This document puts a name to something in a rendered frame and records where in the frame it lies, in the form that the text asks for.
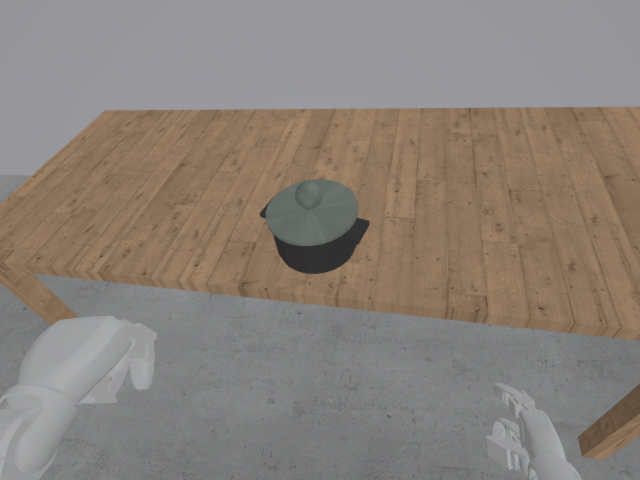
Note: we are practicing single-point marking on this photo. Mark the lid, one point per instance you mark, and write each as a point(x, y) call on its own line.
point(295, 225)

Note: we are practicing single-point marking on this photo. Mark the right robot forearm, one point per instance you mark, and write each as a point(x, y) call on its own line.
point(551, 468)

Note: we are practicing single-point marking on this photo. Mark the knob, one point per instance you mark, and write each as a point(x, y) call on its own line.
point(308, 194)

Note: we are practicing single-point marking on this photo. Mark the pot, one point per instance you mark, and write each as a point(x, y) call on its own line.
point(321, 258)

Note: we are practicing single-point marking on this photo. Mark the left robot forearm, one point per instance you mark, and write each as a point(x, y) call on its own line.
point(34, 419)

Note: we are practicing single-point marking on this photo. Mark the table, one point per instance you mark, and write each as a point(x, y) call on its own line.
point(525, 217)

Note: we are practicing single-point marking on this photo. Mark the left robot hand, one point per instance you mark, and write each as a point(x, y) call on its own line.
point(78, 357)

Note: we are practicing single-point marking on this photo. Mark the right robot hand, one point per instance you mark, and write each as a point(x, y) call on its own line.
point(515, 446)

